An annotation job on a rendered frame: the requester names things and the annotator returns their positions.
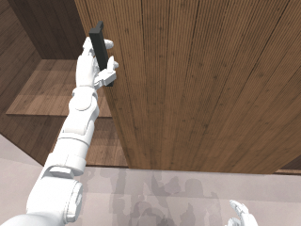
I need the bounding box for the handle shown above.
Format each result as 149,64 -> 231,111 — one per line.
88,21 -> 115,87

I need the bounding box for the wardrobe door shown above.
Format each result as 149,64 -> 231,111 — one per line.
74,0 -> 301,175
280,154 -> 301,170

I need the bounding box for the right robot hand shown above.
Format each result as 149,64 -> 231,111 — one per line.
225,200 -> 258,226

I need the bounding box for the robot left upper arm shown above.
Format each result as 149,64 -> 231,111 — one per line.
0,176 -> 84,226

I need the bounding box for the left robot hand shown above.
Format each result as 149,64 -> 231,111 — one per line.
75,37 -> 119,91

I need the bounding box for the left robot forearm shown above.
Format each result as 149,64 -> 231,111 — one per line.
25,87 -> 100,213

